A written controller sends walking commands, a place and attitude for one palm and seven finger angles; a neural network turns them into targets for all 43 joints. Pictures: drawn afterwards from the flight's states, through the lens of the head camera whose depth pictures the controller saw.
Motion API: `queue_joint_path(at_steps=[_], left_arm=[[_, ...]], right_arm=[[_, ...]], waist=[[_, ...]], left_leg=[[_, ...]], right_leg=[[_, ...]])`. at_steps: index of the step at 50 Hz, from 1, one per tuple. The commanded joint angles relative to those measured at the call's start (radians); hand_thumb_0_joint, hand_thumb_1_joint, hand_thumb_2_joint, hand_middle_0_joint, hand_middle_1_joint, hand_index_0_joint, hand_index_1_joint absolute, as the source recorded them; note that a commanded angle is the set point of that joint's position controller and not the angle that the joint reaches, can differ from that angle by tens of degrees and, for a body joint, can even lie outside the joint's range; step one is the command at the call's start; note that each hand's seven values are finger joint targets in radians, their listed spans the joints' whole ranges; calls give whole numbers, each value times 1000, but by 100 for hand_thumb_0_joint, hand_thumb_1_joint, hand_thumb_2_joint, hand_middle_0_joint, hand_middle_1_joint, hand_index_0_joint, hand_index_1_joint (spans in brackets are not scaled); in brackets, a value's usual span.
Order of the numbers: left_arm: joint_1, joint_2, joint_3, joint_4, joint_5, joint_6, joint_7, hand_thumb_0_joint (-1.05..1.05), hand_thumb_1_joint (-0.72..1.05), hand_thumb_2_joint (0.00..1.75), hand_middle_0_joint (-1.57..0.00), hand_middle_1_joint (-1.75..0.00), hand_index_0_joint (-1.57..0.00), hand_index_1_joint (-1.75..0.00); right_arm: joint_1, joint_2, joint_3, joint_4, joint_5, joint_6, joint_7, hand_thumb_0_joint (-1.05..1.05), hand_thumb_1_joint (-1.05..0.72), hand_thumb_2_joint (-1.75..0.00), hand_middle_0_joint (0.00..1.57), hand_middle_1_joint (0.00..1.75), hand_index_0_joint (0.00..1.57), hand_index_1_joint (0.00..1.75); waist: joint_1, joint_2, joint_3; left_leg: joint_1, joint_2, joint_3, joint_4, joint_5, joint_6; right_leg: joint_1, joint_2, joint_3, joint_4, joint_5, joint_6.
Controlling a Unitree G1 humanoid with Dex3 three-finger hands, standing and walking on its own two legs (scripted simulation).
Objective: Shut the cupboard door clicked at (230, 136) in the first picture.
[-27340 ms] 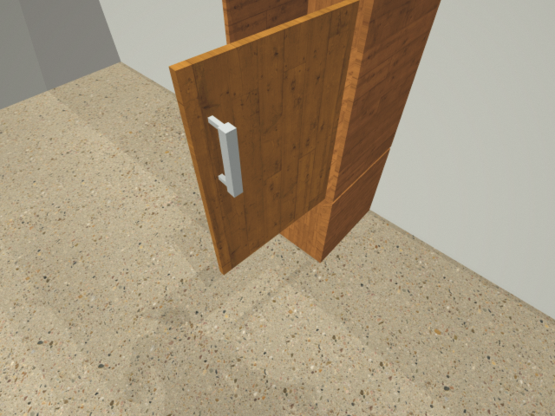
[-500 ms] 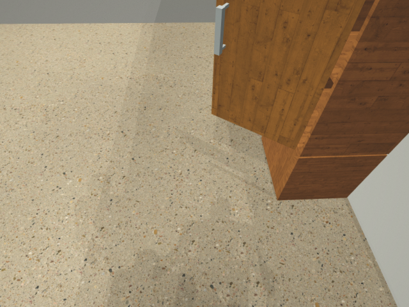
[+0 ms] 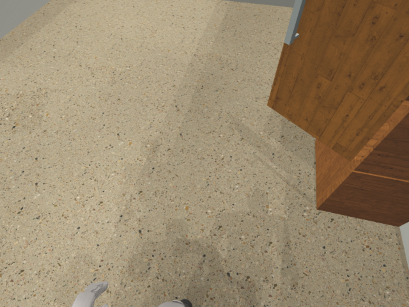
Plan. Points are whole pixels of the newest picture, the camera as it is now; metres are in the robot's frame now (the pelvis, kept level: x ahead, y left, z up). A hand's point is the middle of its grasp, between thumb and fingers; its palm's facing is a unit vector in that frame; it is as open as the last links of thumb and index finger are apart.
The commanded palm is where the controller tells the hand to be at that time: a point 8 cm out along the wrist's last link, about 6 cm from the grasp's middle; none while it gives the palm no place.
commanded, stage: walk to a spot facing it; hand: left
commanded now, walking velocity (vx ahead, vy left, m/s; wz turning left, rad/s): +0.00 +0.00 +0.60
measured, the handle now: (299, 16) +0.90 -0.28 +0.08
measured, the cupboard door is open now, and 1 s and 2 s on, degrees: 55 55 55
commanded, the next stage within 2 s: turn to face it in 1.12 s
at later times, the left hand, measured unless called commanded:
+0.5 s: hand out of the picture -0.02 +0.23 -0.19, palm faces +0.35 -0.91 -0.24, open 7.4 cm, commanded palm none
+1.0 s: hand (102, 261) +0.23 +0.25 -0.15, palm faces +0.52 -0.82 -0.24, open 7.4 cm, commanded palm none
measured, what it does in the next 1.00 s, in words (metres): walks ahead, turning left: right foot, then left foot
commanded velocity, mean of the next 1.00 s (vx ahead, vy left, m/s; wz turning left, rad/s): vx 0.21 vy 0.00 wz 0.54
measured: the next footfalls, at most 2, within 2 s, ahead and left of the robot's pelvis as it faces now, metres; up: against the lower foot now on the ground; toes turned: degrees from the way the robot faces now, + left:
right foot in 0.02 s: +0.02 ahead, -0.14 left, +0.00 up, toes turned +2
left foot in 0.40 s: +0.01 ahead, +0.13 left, +0.00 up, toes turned +23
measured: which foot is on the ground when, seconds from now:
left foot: down 0.00-0.00, up 0.02-0.38, down 0.40-0.84, up 0.86-1.00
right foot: up 0.00-0.00, down 0.02-0.40, up 0.42-0.82, down 0.84-1.00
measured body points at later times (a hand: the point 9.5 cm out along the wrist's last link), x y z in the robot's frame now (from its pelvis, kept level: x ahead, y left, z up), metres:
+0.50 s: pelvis +0.04 +0.03 -0.01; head +0.08 +0.07 +0.44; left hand -0.04 +0.28 -0.17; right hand +0.21 -0.18 -0.14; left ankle -0.03 +0.12 -0.73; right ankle +0.00 -0.12 -0.67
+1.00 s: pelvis +0.24 +0.04 +0.00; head +0.29 +0.04 +0.45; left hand +0.20 +0.29 -0.13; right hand +0.37 -0.17 -0.16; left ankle +0.09 +0.12 -0.62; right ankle +0.31 -0.02 -0.73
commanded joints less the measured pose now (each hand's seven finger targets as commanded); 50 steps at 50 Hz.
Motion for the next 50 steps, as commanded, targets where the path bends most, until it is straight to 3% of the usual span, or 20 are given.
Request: queue_joint_path(at_steps=[1, 3, 6, 10, 15, 18, 19, 20, 21, 22, 27, 36, 38, 40, 41, 42, 43, 44, 47, 50], left_arm=[[113, 250, 53, -44, 17, -16, 29, 0, 90, 90, -20, -30, -20, -30], [-28, 167, 38, -83, 11, -18, 33, 0, 90, 90, -20, -30, -20, -30], [0, 128, 24, -75, 9, -38, 26, 0, 90, 90, -20, -30, -20, -30], [141, 163, 40, -42, 12, -41, 27, 0, 90, 90, -20, -30, -20, -30], [216, 199, 61, -10, 19, -46, 12, 0, 90, 90, -20, -30, -20, -30], [181, 209, 66, -10, 12, -51, -3, 0, 90, 90, -20, -30, -20, -30], [166, 189, 63, -19, 3, -48, -8, 0, 90, 90, -20, -30, -20, -30], [145, 109, 47, -62, -6, -44, -22, 0, 90, 90, -20, -30, -20, -30], [-3, 94, 24, -133, 8, -44, -23, 0, 90, 90, -20, -30, -20, -30], [-54, 103, 26, -151, 10, -46, -25, 0, 90, 90, -20, -30, -20, -30], [34, 90, 34, -64, 9, -43, -43, 0, 90, 90, -20, -30, -20, -30], [-63, 65, 20, -93, 1, -52, -55, 0, 90, 90, -20, -30, -20, -30], [-10, 81, 28, -84, 0, -57, -53, 0, 90, 90, -20, -30, -20, -30], [195, 115, 45, -23, 4, -68, -46, 0, 90, 90, -20, -30, -20, -30], [353, 192, 66, 20, 14, -83, -35, 0, 90, 90, -20, -30, -20, -30], [441, 298, 88, 32, 22, -85, -23, 0, 90, 90, -20, -30, -20, -30], [362, 274, 76, 8, 7, -74, -11, 0, 90, 90, -20, -30, -20, -30], [250, 211, 70, -9, 10, -72, -4, 0, 90, 90, -20, -30, -20, -30], [108, 81, 25, -43, 7, -78, 3, 0, 90, 90, -20, -30, -20, -30], [131, 59, 17, -24, 7, -92, 6, 0, 90, 90, -20, -30, -20, -30]], right_arm=[[-29, -101, -41, -111, 2, -14, 7, 0, -90, -90, 20, 30, 20, 30], [34, -93, -45, -93, -6, 2, 19, 0, -90, -90, 20, 30, 20, 30], [15, -93, -31, -84, 2, -6, 35, 0, -90, -90, 20, 30, 20, 30], [-82, -67, -9, -119, 7, -9, 39, 0, -90, -90, 20, 30, 20, 30], [-151, -63, 6, -150, 8, -30, 45, 0, -90, -90, 20, 30, 20, 30], [-59, -80, 3, -129, 5, -50, 46, 0, -90, -90, 20, 30, 20, 30], [46, -132, -9, -98, 3, -58, 42, 0, -90, -90, 20, 30, 20, 30], [161, -269, -44, -69, -12, -65, 32, 0, -90, -90, 20, 30, 20, 30], [280, -308, -52, -26, -10, -63, 17, 0, -90, -90, 20, 30, 20, 30], [279, -283, -41, -20, -9, -61, 10, 0, -90, -90, 20, 30, 20, 30], [94, -166, 3, -71, -3, -102, -11, 0, -90, -90, 20, 30, 20, 30], [121, -155, 0, -15, -5, -112, -6, 0, -90, -90, 20, 30, 20, 30], [95, -165, -6, -6, -6, -110, -5, 0, -90, -90, 20, 30, 20, 30], [60, -167, -8, -9, 1, -107, -3, 0, -90, -90, 20, 30, 20, 30], [72, -129, -4, -14, 14, -113, 5, 0, -90, -90, 20, 30, 20, 30], [160, -50, 9, -32, 29, -115, 3, 0, -90, -90, 20, 30, 20, 30], [123, -83, 0, -48, 22, -98, 4, 0, -90, -90, 20, 30, 20, 30], [131, -78, -1, -34, 17, -93, 6, 0, -90, -90, 20, 30, 20, 30], [64, -39, 3, -8, 8, -66, 22, 0, -90, -90, 20, 30, 20, 30], [99, -1, 10, -1, 5, -42, 31, 0, -90, -90, 20, 30, 20, 30]], waist=[[71, -288, -64], [-20, -175, -35], [-14, -220, -44], [57, -220, -91], [101, -269, -87], [44, -202, -104], [-19, -66, -142], [-81, 298, -181], [-141, 307, -154], [-121, 174, -100], [-1, 108, -21], [5, 117, 42], [40, 113, 34], [139, 29, -42], [201, -149, -144], [196, -455, -301], [160, -391, -197], [113, -401, -142], [35, -132, -65], [10, -160, -100]], left_leg=[[-255, -28, 72, 498, -412, -39], [-202, 30, 53, 705, -324, -30], [-213, 69, 124, 711, -233, -58], [-194, 77, 200, 498, -270, -65], [-124, 91, 259, 262, -326, -30], [127, 63, 304, 24, -235, -6], [356, 82, 238, -102, -160, 18], [559, 367, -187, -168, -118, 134], [608, 482, -359, -204, 62, 229], [557, 494, -298, -206, 70, 254], [375, 306, -76, -226, 184, 169], [283, 271, -2, -254, 144, 177], [221, 282, -17, -225, 129, 167], [109, 219, 26, -16, 178, 127], [-15, 122, 101, 259, 58, 84], [-146, -45, 147, 633, -425, 41], [-189, 26, 76, 809, -432, 53], [-220, 74, 63, 897, -340, 51], [-139, 140, 101, 834, -173, 12], [-153, 132, 147, 747, -145, -17]], right_leg=[[127, -478, 443, -415, -105, -203], [-7, -389, 281, -376, -53, -201], [119, -279, 39, -232, 405, -177], [298, -298, -28, -157, 644, -164], [338, -364, -11, -170, 449, -170], [202, -344, -89, -82, 286, -125], [49, -299, -163, 106, 222, -76], [-276, -137, -252, 419, -162, 7], [-485, -86, -133, 587, -314, 1], [-518, -135, -59, 622, -251, -14], [-404, -123, -36, 572, 18, 9], [-239, -78, -82, 138, 162, 5], [-94, -52, -82, 80, 166, -13], [208, -23, -90, -7, 197, -31], [442, -158, 48, -110, 73, -68], [561, -466, 483, -283, -13, -153], [401, -495, 545, -374, -100, -165], [313, -470, 489, -388, -167, -164], [71, -359, 66, -337, 155, -134], [121, -329, -103, -292, 519, -129]])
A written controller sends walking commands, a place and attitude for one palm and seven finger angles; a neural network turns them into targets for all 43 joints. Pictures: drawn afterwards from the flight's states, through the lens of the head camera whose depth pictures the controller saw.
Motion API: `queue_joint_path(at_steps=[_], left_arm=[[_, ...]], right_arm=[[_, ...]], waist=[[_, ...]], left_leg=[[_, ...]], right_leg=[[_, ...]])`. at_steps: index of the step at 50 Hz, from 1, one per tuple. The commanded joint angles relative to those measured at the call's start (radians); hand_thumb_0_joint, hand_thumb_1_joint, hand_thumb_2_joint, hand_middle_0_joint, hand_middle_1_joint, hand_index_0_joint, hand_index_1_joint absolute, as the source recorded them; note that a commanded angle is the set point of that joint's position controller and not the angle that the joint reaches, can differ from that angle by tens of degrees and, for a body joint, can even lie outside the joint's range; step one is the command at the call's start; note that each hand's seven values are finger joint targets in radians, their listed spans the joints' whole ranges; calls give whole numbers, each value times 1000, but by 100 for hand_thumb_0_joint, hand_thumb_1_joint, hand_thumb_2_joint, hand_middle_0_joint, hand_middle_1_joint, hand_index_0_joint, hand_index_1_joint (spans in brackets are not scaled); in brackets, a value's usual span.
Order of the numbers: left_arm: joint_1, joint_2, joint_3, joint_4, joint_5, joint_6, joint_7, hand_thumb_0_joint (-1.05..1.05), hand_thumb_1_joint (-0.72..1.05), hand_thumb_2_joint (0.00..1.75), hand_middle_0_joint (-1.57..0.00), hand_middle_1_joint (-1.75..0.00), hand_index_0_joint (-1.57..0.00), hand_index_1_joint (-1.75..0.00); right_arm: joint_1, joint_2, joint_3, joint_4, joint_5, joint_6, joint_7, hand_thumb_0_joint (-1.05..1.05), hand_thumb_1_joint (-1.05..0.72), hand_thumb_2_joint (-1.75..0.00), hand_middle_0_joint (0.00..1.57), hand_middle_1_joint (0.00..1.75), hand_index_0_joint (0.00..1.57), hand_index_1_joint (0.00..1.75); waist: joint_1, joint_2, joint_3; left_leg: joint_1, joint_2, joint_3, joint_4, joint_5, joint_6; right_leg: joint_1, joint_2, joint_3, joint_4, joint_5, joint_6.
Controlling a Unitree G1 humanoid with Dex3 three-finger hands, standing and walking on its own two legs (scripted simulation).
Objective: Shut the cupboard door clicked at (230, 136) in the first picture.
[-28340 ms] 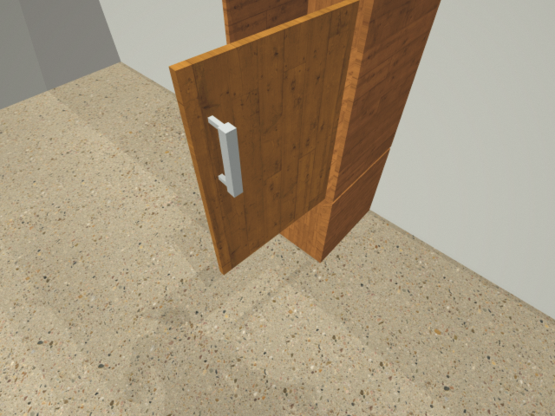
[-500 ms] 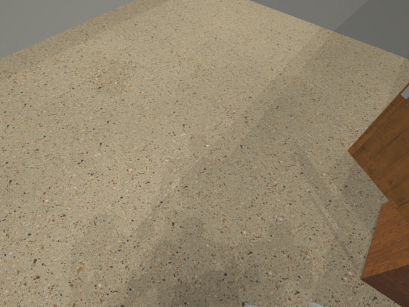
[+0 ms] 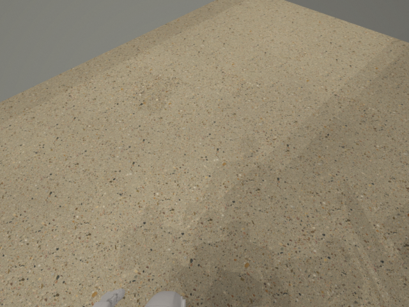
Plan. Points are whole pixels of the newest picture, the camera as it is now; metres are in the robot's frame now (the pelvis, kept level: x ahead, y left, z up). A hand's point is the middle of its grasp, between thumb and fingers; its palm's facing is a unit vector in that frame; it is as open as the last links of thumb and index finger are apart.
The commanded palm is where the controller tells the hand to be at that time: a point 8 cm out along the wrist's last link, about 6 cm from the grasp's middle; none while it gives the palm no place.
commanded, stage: walk to a spot facing it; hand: left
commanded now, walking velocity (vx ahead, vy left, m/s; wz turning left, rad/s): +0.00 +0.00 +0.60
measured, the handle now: out of the picture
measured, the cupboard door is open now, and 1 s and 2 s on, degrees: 55 55 55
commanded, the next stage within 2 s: turn to face it in 0.12 s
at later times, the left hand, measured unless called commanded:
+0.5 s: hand out of the picture +0.09 +0.22 -0.19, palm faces +0.19 -0.97 -0.17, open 7.4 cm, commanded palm none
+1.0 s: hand (133, 269) +0.22 +0.19 -0.16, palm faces -0.16 -0.95 -0.26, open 7.4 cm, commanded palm none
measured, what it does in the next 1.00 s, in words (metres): walks ahead: left foot, then right foot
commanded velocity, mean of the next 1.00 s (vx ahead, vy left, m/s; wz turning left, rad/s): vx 0.00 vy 0.00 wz -0.37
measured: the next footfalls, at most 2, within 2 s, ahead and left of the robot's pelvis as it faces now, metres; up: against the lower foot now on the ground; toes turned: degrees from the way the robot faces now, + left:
left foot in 0.32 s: +0.17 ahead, +0.12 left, +0.00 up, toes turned +16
right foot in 0.80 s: +0.15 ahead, -0.11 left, +0.00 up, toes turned -10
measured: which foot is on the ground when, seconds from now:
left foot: up 0.00-0.30, down 0.32-0.80, up 0.82-1.00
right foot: down 0.00-0.32, up 0.34-0.78, down 0.80-1.00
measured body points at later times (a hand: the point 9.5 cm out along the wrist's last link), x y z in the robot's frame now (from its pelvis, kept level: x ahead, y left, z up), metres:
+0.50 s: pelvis +0.11 +0.04 -0.01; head +0.15 +0.06 +0.44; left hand +0.08 +0.27 -0.17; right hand +0.28 -0.16 -0.13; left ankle +0.14 +0.11 -0.74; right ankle +0.08 -0.12 -0.68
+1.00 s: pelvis +0.12 +0.00 +0.00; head +0.16 -0.02 +0.45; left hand +0.23 +0.24 -0.14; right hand +0.14 -0.28 -0.15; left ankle +0.13 +0.14 -0.66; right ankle +0.11 -0.10 -0.74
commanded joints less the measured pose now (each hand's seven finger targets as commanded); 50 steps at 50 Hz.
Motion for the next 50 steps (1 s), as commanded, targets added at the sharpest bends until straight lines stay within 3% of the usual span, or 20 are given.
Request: queue_joint_path(at_steps=[1, 10, 12, 14, 15, 16, 17, 18, 22, 25, 29, 34, 38, 39, 40, 41, 42, 43, 46, 50], left_arm=[[97, 132, 37, -17, -5, -23, 20, 0, 90, 90, -20, -30, -20, -30], [148, 189, 51, -5, 0, 1, 26, 0, 90, 90, -20, -30, -20, -30], [163, 202, 52, 1, 4, 2, 26, 0, 90, 90, -20, -30, -20, -30], [170, 196, 43, 16, -4, 2, 28, 0, 90, 90, -20, -30, -20, -30], [182, 172, 32, 15, -12, 7, 30, 0, 90, 90, -20, -30, -20, -30], [231, 105, 13, 6, -31, 15, 34, 0, 90, 90, -20, -30, -20, -30], [200, 109, -2, 9, -28, 28, 44, 0, 90, 90, -20, -30, -20, -30], [166, 105, -4, 5, -22, 33, 45, 0, 90, 90, -20, -30, -20, -30], [139, 107, 18, 56, -15, 71, 26, 0, 90, 90, -20, -30, -20, -30], [147, 97, 33, 55, -9, 89, 9, 0, 90, 90, -20, -30, -20, -30], [112, 92, 52, 22, -2, 99, -7, 0, 90, 90, -20, -30, -20, -30], [79, 90, 59, -11, 2, 94, -18, 0, 90, 90, -20, -30, -20, -30], [152, 127, 69, -8, 4, 83, -17, 0, 90, 90, -20, -30, -20, -30], [180, 183, 78, -4, 10, 74, -12, 0, 90, 90, -20, -30, -20, -30], [187, 284, 90, -6, 19, 61, -1, 0, 90, 90, -20, -30, -20, -30], [220, 319, 88, -4, 3, 61, 6, 0, 90, 90, -20, -30, -20, -30], [185, 306, 87, -15, 1, 63, 13, 0, 90, 90, -20, -30, -20, -30], [124, 274, 91, -23, 2, 59, 25, 0, 90, 90, -20, -30, -20, -30], [47, 230, 69, -53, -3, 55, 20, 0, 90, 90, -20, -30, -20, -30], [77, 247, 72, -44, -2, 54, 14, 0, 90, 90, -20, -30, -20, -30]], right_arm=[[47, 5, 3, -66, -8, 2, 16, 0, -90, -90, 20, 30, 20, 30], [-155, -6, 21, -172, -8, 8, 32, 0, -90, -90, 20, 30, 20, 30], [-154, -5, 27, -180, -9, 0, 26, 0, -90, -90, 20, 30, 20, 30], [-49, -23, 28, -144, -15, -17, 17, 0, -90, -90, 20, 30, 20, 30], [44, -85, 16, -119, -23, -29, 10, 0, -90, -90, 20, 30, 20, 30], [100, -181, 3, -111, -22, -40, -4, 0, -90, -90, 20, 30, 20, 30], [94, -200, 5, -98, -8, -30, -24, 0, -90, -90, 20, 30, 20, 30], [40, -173, 16, -107, -12, -32, -32, 0, -90, -90, 20, 30, 20, 30], [-102, -117, 32, -126, -14, -27, -52, 0, -90, -90, 20, 30, 20, 30], [-130, -135, 17, -129, -15, -14, -47, 0, -90, -90, 20, 30, 20, 30], [-121, -131, 2, -120, -16, -6, -41, 0, -90, -90, 20, 30, 20, 30], [-118, -140, -20, -122, -17, -2, -34, 0, -90, -90, 20, 30, 20, 30], [-137, -147, -30, -132, -9, 2, -27, 0, -90, -90, 20, 30, 20, 30], [-143, -114, -28, -145, -3, 3, -23, 0, -90, -90, 20, 30, 20, 30], [-166, -45, -13, -187, 1, 5, -17, 0, -90, -90, 20, 30, 20, 30], [-183, -72, -8, -208, -1, 19, -20, 0, -90, -90, 20, 30, 20, 30], [-191, -62, -10, -208, -1, 22, -19, 0, -90, -90, 20, 30, 20, 30], [-181, -68, -14, -200, -2, 22, -20, 0, -90, -90, 20, 30, 20, 30], [-132, -88, -12, -172, -3, 13, -17, 0, -90, -90, 20, 30, 20, 30], [-122, -71, -6, -171, -2, 14, -20, 0, -90, -90, 20, 30, 20, 30]], waist=[[13, -164, -127], [50, -165, -66], [55, -174, -79], [9, -118, -144], [-24, 9, -230], [-23, 269, -335], [-32, 225, -363], [-9, 114, -267], [28, 116, -149], [45, 48, -123], [41, 99, -88], [39, 147, -90], [90, 77, -132], [109, -63, -129], [127, -339, -101], [143, -282, -103], [115, -215, -83], [92, -282, -97], [50, -161, -138], [65, -121, -153]], left_leg=[[-102, 50, 4, -48, 66, -37], [-104, 50, 114, -459, 66, -31], [-20, 27, 125, -548, 54, -11], [214, -9, 125, -732, 220, 12], [431, 96, 34, -781, 589, 47], [616, 356, -266, -782, 1074, 177], [575, 421, -264, -812, 1147, 249], [475, 404, -186, -831, 994, 242], [344, 369, -90, -899, 700, 193], [281, 369, -20, -939, 472, 169], [239, 357, 29, -984, 242, 141], [257, 373, 84, -942, 202, 128], [210, 329, 180, -753, 198, 52], [144, 248, 230, -596, 87, 1], [-79, 90, 252, -373, -239, -57], [-111, 56, 112, -197, -276, -56], [-159, 69, 38, -119, -211, -53], [-195, 77, 15, -87, -151, -57], [-133, 74, 1, -124, -18, -79], [-83, 48, 21, -253, -15, -92]], right_leg=[[162, -246, 66, -235, 510, -35], [284, -290, -41, -145, 673, -49], [277, -302, -18, -92, 728, -56], [220, -249, -38, 51, 705, -25], [98, -174, -57, 200, 455, 27], [-95, -32, -26, 381, -230, 83], [-69, 1, 118, 476, -492, 68], [-63, -14, 156, 486, -464, 51], [-110, -6, 213, 483, -319, 68], [-100, 8, 169, 458, -268, 73], [-117, 25, 133, 414, -208, 76], [-89, 46, 92, 274, -170, 73], [78, 58, 95, 13, 44, 46], [121, -28, 250, -112, 128, 1], [188, -236, 579, -217, 333, -103], [147, -308, 646, -253, 362, -194], [140, -279, 609, -258, 276, -198], [155, -241, 626, -254, 221, -181], [157, -151, 470, -200, 284, -140], [181, -127, 469, -188, 308, -140]])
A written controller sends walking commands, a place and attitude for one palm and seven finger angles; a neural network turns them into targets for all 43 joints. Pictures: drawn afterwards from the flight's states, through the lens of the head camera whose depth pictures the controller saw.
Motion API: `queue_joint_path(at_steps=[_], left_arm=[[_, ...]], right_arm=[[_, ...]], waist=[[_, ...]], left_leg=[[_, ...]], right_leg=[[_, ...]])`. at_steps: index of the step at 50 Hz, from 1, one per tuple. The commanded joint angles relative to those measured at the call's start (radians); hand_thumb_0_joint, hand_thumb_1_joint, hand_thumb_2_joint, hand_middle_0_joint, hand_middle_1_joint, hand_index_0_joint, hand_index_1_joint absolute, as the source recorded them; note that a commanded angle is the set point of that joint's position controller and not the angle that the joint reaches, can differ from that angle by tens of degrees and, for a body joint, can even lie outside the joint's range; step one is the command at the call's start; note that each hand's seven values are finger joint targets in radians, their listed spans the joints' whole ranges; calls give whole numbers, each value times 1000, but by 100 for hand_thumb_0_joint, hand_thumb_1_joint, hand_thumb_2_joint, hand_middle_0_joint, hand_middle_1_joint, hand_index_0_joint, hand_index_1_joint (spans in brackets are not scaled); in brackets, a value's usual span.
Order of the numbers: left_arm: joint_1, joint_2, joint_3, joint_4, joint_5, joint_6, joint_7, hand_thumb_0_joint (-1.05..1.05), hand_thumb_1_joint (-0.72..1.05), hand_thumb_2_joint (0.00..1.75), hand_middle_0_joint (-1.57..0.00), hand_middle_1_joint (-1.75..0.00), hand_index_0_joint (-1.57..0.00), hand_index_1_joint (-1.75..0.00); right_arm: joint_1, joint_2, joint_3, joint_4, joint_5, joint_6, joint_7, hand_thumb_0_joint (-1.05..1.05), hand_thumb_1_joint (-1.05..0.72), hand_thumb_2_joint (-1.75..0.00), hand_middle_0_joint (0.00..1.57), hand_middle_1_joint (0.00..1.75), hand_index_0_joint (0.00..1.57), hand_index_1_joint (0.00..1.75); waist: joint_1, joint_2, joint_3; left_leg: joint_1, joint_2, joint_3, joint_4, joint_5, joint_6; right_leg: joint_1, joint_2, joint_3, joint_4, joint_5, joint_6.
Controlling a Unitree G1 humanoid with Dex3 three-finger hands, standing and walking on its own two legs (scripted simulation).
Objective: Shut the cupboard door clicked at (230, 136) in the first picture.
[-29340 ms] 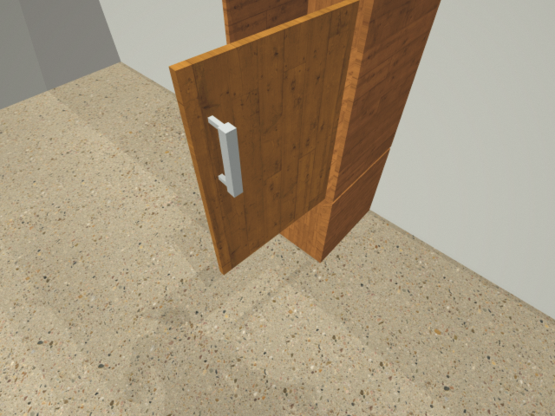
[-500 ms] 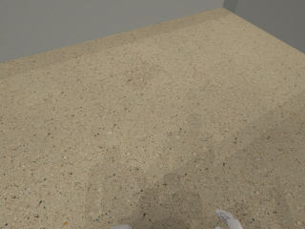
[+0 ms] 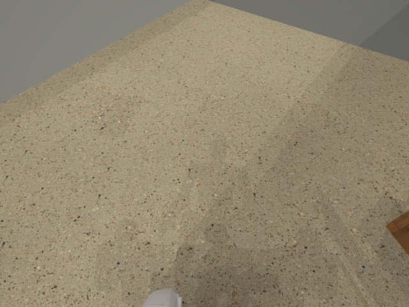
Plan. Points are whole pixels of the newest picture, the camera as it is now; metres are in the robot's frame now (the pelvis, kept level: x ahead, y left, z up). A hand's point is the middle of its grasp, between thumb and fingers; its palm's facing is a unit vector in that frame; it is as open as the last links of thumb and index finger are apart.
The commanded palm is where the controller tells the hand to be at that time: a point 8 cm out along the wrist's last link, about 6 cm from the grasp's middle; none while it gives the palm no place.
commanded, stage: turn to face it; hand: left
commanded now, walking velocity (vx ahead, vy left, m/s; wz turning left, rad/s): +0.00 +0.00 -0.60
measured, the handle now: out of the picture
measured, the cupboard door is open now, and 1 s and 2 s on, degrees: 55 55 55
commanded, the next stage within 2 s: take the last steps up to it in 1.98 s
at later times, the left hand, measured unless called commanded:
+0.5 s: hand (117, 291) +0.17 +0.22 -0.16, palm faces -0.28 -0.93 -0.22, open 7.4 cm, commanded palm none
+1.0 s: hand (145, 280) +0.20 +0.16 -0.18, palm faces -0.52 -0.83 -0.19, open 7.4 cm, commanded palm none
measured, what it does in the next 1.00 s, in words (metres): steps on the spot, turning right: left foot, then right foot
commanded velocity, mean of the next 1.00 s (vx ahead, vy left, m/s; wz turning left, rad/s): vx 0.00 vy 0.00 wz -0.60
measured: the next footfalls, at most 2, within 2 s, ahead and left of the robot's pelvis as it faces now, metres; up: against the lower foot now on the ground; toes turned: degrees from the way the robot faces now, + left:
left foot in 0.22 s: +0.06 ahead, +0.15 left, +0.00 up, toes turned -6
right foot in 0.60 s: -0.01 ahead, -0.10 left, +0.00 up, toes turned -26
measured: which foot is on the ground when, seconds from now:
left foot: up 0.00-0.20, down 0.22-0.60, up 0.62-0.96, down 0.98-1.00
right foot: down 0.00-0.22, up 0.24-0.58, down 0.60-1.00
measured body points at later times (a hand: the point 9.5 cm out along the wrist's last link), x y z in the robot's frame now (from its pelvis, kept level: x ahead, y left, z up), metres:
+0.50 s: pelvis +0.01 +0.04 +0.00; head +0.06 +0.04 +0.45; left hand +0.18 +0.26 -0.14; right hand -0.01 -0.21 -0.14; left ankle +0.02 +0.16 -0.74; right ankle -0.05 -0.09 -0.69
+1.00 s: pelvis +0.03 +0.04 -0.01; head +0.08 +0.03 +0.44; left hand +0.22 +0.21 -0.17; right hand -0.03 -0.24 -0.13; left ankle +0.10 +0.13 -0.74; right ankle -0.05 -0.08 -0.74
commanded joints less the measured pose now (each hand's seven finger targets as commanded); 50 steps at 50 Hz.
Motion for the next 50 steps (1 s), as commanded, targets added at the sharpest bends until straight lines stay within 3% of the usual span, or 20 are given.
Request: queue_joint_path(at_steps=[1, 5, 8, 9, 10, 11, 12, 13, 17, 24, 27, 28, 30, 31, 36, 44, 47, 48, 49, 50], left_arm=[[27, 203, 52, -63, -2, -19, 9, 0, 90, 90, -20, -30, -20, -30], [22, 219, 63, -62, 3, -11, 8, 0, 90, 90, -20, -30, -20, -30], [-46, 208, 63, -72, -4, -1, 7, 0, 90, 90, -20, -30, -20, -30], [-62, 176, 56, -83, -14, 4, 6, 0, 90, 90, -20, -30, -20, -30], [-38, 114, 43, -105, -25, 8, -2, 0, 90, 90, -20, -30, -20, -30], [-70, 117, 39, -120, -18, 8, -8, 0, 90, 90, -20, -30, -20, -30], [-89, 139, 44, -125, -10, 9, -12, 0, 90, 90, -20, -30, -20, -30], [-70, 138, 51, -112, -2, 18, -16, 0, 90, 90, -20, -30, -20, -30], [-78, 114, 49, -97, -9, 29, -39, 0, 90, 90, -20, -30, -20, -30], [-140, 85, 33, -125, -8, 19, -48, 0, 90, 90, -20, -30, -20, -30], [-70, 106, 38, -108, -9, 8, -44, 0, 90, 90, -20, -30, -20, -30], [-15, 141, 44, -90, -5, 0, -39, 0, 90, 90, -20, -30, -20, -30], [101, 314, 76, -48, 0, -18, -12, 0, 90, 90, -20, -30, -20, -30], [116, 315, 72, -44, -10, -15, -1, 0, 90, 90, -20, -30, -20, -30], [-71, 209, 47, -103, -8, -17, 8, 0, 90, 90, -20, -30, -20, -30], [-42, 244, 59, -89, 2, -11, 1, 0, 90, 90, -20, -30, -20, -30], [-84, 226, 59, -94, -7, -2, 2, 0, 90, 90, -20, -30, -20, -30], [-91, 192, 52, -100, -13, 1, 0, 0, 90, 90, -20, -30, -20, -30], [-51, 128, 40, -116, -25, 7, -7, 0, 90, 90, -20, -30, -20, -30], [-59, 130, 35, -127, -20, 7, -11, 0, 90, 90, -20, -30, -20, -30]], right_arm=[[-35, -40, 0, -98, -1, -33, -1, 0, -90, -90, 20, 30, 20, 30], [-32, -35, 7, -114, 9, -46, -10, 0, -90, -90, 20, 30, 20, 30], [70, -38, 7, -85, 16, -56, -18, 0, -90, -90, 20, 30, 20, 30], [113, -74, 4, -70, 12, -68, -22, 0, -90, -90, 20, 30, 20, 30], [124, -164, -9, -74, -2, -77, -26, 0, -90, -90, 20, 30, 20, 30], [143, -211, -18, -85, -10, -72, -32, 0, -90, -90, 20, 30, 20, 30], [134, -193, -8, -96, -18, -66, -32, 0, -90, -90, 20, 30, 20, 30], [80, -155, 4, -101, -21, -72, -34, 0, -90, -90, 20, 30, 20, 30], [35, -123, 8, -116, -21, -70, -36, 0, -90, -90, 20, 30, 20, 30], [105, -153, -18, -79, -20, -61, -20, 0, -90, -90, 20, 30, 20, 30], [69, -173, -28, -86, -13, -57, -12, 0, -90, -90, 20, 30, 20, 30], [64, -165, -29, -92, -5, -55, -6, 0, -90, -90, 20, 30, 20, 30], [-20, -53, 2, -166, 2, -49, 1, 0, -90, -90, 20, 30, 20, 30], [-20, -82, 5, -165, 4, -33, -9, 0, -90, -90, 20, 30, 20, 30], [3, -77, 0, -118, -2, -29, 1, 0, -90, -90, 20, 30, 20, 30], [-11, -56, 5, -138, 7, -42, -2, 0, -90, -90, 20, 30, 20, 30], [78, -64, 7, -112, 12, -56, -13, 0, -90, -90, 20, 30, 20, 30], [116, -97, 2, -98, 11, -65, -15, 0, -90, -90, 20, 30, 20, 30], [135, -191, -12, -102, -6, -77, -20, 0, -90, -90, 20, 30, 20, 30], [151, -237, -19, -111, -11, -72, -25, 0, -90, -90, 20, 30, 20, 30]], waist=[[30, -106, -114], [39, -153, -128], [-17, -169, -141], [-34, -86, -162], [-30, 198, -170], [-45, 296, -136], [-46, 174, -110], [-10, 200, -87], [3, 157, -71], [-43, 228, -106], [2, 194, -130], [28, 126, -155], [95, -334, -143], [93, -267, -157], [-1, -169, -103], [16, -169, -102], [-30, -167, -129], [-47, -67, -145], [-40, 216, -170], [-49, 306, -160]], left_leg=[[-38, -3, -23, -106, 3, -18], [35, -23, -23, -310, -44, -11], [252, -38, -25, -584, 115, 1], [396, 17, -54, -719, 196, 13], [507, 247, -278, -817, 268, 80], [459, 412, -396, -822, 416, 183], [362, 416, -356, -802, 463, 230], [334, 377, -299, -805, 511, 224], [376, 267, -80, -740, 598, 192], [438, 286, 27, -668, 622, 181], [379, 285, 75, -564, 560, 129], [301, 248, 107, -465, 488, 86], [-103, 22, 139, -60, -252, -13], [-117, 39, 1, 63, -236, -4], [-69, 47, -31, 51, 7, -25], [62, -13, -6, -289, -17, -20], [263, -31, -11, -566, 136, -7], [380, 23, -52, -698, 202, 4], [494, 254, -285, -792, 285, 81], [465, 422, -401, -806, 424, 181]], right_leg=[[161, -238, 277, -166, 318, -147], [169, -239, 339, -119, 416, -162], [37, -185, 338, -47, 355, -92], [-65, -117, 282, 17, 251, -42], [-241, 27, 151, 186, -78, 22], [-294, 40, 25, 411, -368, 61], [-252, 0, 56, 547, -350, 61], [-274, -15, 54, 616, -300, 73], [-270, -39, -8, 618, -216, 96], [-143, -29, -109, 272, -187, 80], [26, -18, -126, 43, -29, 55], [150, -29, -106, -71, 94, 38], [337, -392, 383, -153, 630, -132], [292, -428, 379, -164, 581, -196], [139, -246, 209, -152, 416, -136], [93, -236, 312, -130, 343, -152], [-2, -188, 328, -43, 332, -88], [-84, -117, 267, 27, 213, -37], [-240, 28, 139, 213, -95, 25], [-291, 38, 28, 450, -383, 58]])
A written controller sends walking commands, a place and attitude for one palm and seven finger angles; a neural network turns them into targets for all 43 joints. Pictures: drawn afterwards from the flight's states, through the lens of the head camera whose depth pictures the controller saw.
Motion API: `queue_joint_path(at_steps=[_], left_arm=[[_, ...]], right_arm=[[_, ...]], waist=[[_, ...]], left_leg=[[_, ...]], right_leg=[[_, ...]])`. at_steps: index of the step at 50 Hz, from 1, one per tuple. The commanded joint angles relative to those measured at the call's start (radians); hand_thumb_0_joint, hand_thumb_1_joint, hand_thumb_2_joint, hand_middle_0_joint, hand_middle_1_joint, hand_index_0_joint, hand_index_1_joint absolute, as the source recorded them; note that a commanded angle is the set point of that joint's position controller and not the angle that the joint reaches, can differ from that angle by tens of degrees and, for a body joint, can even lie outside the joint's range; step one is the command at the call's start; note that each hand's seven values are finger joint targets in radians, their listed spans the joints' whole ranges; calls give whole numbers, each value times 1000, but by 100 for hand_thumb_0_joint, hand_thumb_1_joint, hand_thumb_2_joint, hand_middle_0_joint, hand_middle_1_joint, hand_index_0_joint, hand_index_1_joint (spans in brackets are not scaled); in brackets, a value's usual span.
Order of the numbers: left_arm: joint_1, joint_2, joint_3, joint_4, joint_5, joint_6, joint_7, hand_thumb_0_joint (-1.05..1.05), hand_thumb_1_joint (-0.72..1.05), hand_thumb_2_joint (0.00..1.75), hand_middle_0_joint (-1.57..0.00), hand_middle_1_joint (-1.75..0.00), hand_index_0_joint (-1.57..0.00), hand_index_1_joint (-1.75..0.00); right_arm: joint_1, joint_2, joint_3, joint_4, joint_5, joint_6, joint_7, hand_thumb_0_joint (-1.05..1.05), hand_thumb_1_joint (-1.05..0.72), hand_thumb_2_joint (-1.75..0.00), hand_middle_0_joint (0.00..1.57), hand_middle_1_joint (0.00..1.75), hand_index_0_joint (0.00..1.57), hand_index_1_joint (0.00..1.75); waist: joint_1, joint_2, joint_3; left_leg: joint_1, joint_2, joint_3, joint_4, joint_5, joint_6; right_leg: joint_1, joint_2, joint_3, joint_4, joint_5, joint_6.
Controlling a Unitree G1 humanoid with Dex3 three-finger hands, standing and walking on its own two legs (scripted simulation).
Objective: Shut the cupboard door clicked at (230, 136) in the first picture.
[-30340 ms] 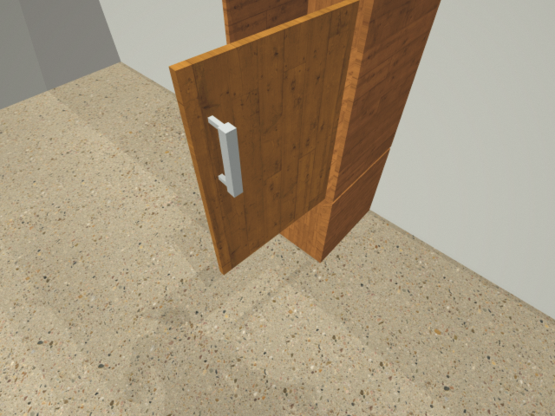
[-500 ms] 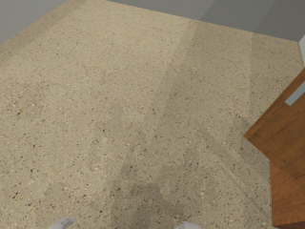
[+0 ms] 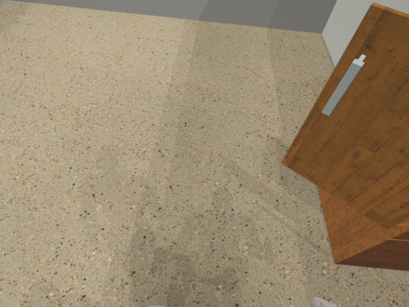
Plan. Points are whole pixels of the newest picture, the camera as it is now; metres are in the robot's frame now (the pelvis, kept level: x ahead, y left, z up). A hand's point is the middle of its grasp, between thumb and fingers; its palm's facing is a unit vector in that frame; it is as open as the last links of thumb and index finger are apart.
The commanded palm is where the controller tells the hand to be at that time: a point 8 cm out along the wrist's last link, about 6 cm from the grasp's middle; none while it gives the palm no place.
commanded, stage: turn to face it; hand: left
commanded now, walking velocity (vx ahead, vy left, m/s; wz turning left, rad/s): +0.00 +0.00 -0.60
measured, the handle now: (343, 86) +0.62 -0.30 +0.09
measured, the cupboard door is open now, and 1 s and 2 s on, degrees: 55 55 55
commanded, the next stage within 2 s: take the last steps up to it in 0.98 s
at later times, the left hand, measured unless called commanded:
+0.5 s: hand (149, 276) +0.19 +0.13 -0.14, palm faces -0.33 -0.90 -0.28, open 7.4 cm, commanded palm none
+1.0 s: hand (141, 276) +0.20 +0.15 -0.17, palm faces -0.46 -0.87 -0.18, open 7.4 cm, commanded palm none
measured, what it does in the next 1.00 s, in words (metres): steps on the spot, turning right: right foot, then left foot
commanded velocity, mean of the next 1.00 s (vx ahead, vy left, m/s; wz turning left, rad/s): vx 0.00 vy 0.00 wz -0.46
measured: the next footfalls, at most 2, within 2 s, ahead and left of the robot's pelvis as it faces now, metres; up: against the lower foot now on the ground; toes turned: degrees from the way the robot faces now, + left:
right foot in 0.42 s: +0.01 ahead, -0.14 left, +0.00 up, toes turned -21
left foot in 0.88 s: +0.14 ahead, +0.07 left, +0.00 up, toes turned -25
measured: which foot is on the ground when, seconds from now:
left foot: down 0.00-0.42, up 0.44-0.86, down 0.88-1.00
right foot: down 0.00-0.00, up 0.02-0.40, down 0.42-0.88, up 0.90-1.00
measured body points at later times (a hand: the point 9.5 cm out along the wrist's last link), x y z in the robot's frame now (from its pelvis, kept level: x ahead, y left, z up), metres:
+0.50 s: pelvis +0.01 -0.02 +0.00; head +0.04 -0.07 +0.44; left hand +0.21 +0.18 -0.12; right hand -0.06 -0.29 -0.16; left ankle +0.00 +0.12 -0.68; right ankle -0.03 -0.12 -0.73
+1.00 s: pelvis +0.05 +0.00 +0.01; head +0.10 +0.02 +0.46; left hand +0.22 +0.20 -0.15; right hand +0.00 -0.25 -0.11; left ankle +0.10 +0.09 -0.73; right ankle -0.05 -0.10 -0.67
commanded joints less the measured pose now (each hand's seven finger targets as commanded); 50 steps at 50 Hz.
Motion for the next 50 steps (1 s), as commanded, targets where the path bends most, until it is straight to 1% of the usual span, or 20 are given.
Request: queue_joint_path(at_steps=[1, 3, 6, 16, 19, 20, 21, 22, 23, 24, 28, 33, 38, 40, 42, 43, 44, 45, 46, 50], left_arm=[[-42, 120, 38, -117, -3, -14, 0, 0, 90, 90, -20, -30, -20, -30], [-20, 135, 52, -86, 7, -3, -10, 0, 90, 90, -20, -30, -20, -30], [-28, 93, 45, -79, 0, 2, -24, 0, 90, 90, -20, -30, -20, -30], [-114, 59, 28, -103, 0, -6, -30, 0, 90, 90, -20, -30, -20, -30], [-32, 87, 34, -80, 0, -18, -25, 0, 90, 90, -20, -30, -20, -30], [58, 139, 44, -53, 5, -28, -17, 0, 90, 90, -20, -30, -20, -30], [130, 252, 64, -32, 14, -42, -1, 0, 90, 90, -20, -30, -20, -30], [161, 291, 67, -12, -5, -40, 13, 0, 90, 90, -20, -30, -20, -30], [150, 273, 65, -15, -8, -38, 24, 0, 90, 90, -20, -30, -20, -30], [87, 239, 66, -32, -1, -40, 33, 0, 90, 90, -20, -30, -20, -30], [-49, 173, 37, -72, -5, -46, 30, 0, 90, 90, -20, -30, -20, -30], [-9, 169, 37, -57, 1, -51, 21, 0, 90, 90, -20, -30, -20, -30], [17, 180, 47, -46, 11, -46, 24, 0, 90, 90, -20, -30, -20, -30], [9, 185, 49, -42, 7, -42, 25, 0, 90, 90, -20, -30, -20, -30], [-30, 164, 45, -42, -3, -35, 26, 0, 90, 90, -20, -30, -20, -30], [-11, 113, 35, -49, -10, -30, 23, 0, 90, 90, -20, -30, -20, -30], [41, 62, 25, -54, -17, -28, 18, 0, 90, 90, -20, -30, -20, -30], [17, 86, 23, -56, -11, -23, 20, 0, 90, 90, -20, -30, -20, -30], [4, 86, 28, -52, -2, -17, 17, 0, 90, 90, -20, -30, -20, -30], [9, 71, 32, -19, -1, -9, 1, 0, 90, 90, -20, -30, -20, -30]], right_arm=[[154, -252, -43, -59, -28, -25, -19, 0, -90, -90, 20, 30, 20, 30], [63, -187, -24, -78, -26, -34, -27, 0, -90, -90, 20, 30, 20, 30], [80, -160, -22, -66, -27, -34, -29, 0, -90, -90, 20, 30, 20, 30], [150, -193, -52, -8, -28, -22, -9, 0, -90, -90, 20, 30, 20, 30], [116, -203, -56, -10, -20, -19, -1, 0, -90, -90, 20, 30, 20, 30], [100, -188, -56, -19, -10, -19, 5, 0, -90, -90, 20, 30, 20, 30], [62, -103, -35, -65, -2, -16, 10, 0, -90, -90, 20, 30, 20, 30], [22, -114, -27, -90, -5, -1, 2, 0, -90, -90, 20, 30, 20, 30], [12, -118, -24, -89, -4, 9, -2, 0, -90, -90, 20, 30, 20, 30], [22, -101, -24, -74, -6, 6, -6, 0, -90, -90, 20, 30, 20, 30], [75, -104, -28, -21, -10, 15, 9, 0, -90, -90, 20, 30, 20, 30], [59, -93, -32, -25, -13, 19, 11, 0, -90, -90, 20, 30, 20, 30], [15, -78, -24, -44, -4, 0, 4, 0, -90, -90, 20, 30, 20, 30], [46, -71, -20, -32, 0, -7, -2, 0, -90, -90, 20, 30, 20, 30], [136, -80, -18, 0, 1, -18, -8, 0, -90, -90, 20, 30, 20, 30], [160, -131, -25, 8, -5, -30, -10, 0, -90, -90, 20, 30, 20, 30], [165, -218, -37, -2, -18, -36, -14, 0, -90, -90, 20, 30, 20, 30], [167, -225, -35, -8, -24, -24, -20, 0, -90, -90, 20, 30, 20, 30], [143, -194, -26, -12, -30, -25, -26, 0, -90, -90, 20, 30, 20, 30], [91, -134, -7, -12, -29, -32, -33, 0, -90, -90, 20, 30, 20, 30]], waist=[[-56, 236, -131], [-10, 255, -94], [-11, 195, -105], [-57, 270, -110], [2, 219, -130], [47, 107, -174], [87, -225, -181], [93, -247, -170], [80, -155, -134], [51, -222, -126], [-22, -108, -122], [-12, -87, -95], [7, -99, -105], [-3, -113, -126], [-53, -88, -133], [-47, 72, -155], [-32, 331, -171], [-48, 301, -136], [-37, 227, -103], [-6, 215, -80]], left_leg=[[206, 451, -358, -301, 353, 194], [174, 369, -234, -288, 438, 159], [269, 292, -56, -231, 591, 141], [291, 335, 77, -161, 579, 141], [190, 313, 126, -45, 480, 75], [95, 271, 171, 101, 389, 25], [-185, 115, 212, 332, -146, -37], [-275, 52, 86, 510, -382, -50], [-293, 79, 4, 580, -322, -43], [-350, 88, -27, 599, -273, -45], [-231, 79, -22, 551, -73, -64], [-221, 52, -23, 464, -35, -65], [-148, 27, -10, 228, -119, -53], [-46, 2, -2, 82, -75, -43], [157, 2, -4, -149, 123, -31], [257, 118, -108, -252, 203, -3], [333, 333, -321, -271, 434, 95], [238, 416, -347, -287, 468, 182], [187, 392, -305, -292, 488, 198], [199, 278, -128, -251, 617, 175]], right_leg=[[-207, -34, -53, 496, -302, 5], [-243, -60, -65, 614, -205, 29], [-262, -67, -110, 588, -134, 47], [-91, -65, -231, 167, -122, 19], [113, -50, -245, -89, 81, -13], [272, -110, -162, -190, 219, -45], [437, -355, 191, -244, 541, -147], [382, -462, 292, -233, 778, -243], [337, -453, 243, -230, 745, -270], [349, -395, 233, -234, 674, -255], [215, -271, 60, -242, 519, -185], [177, -256, 105, -284, 356, -188], [195, -280, 179, -232, 453, -223], [169, -260, 193, -186, 515, -202], [51, -204, 164, -121, 409, -132], [-31, -110, 86, -25, 244, -80], [-162, 9, -41, 145, -109, -21], [-149, -5, -71, 331, -303, -10], [-154, -30, -47, 430, -268, -4], [-165, -60, -83, 476, -167, 21]])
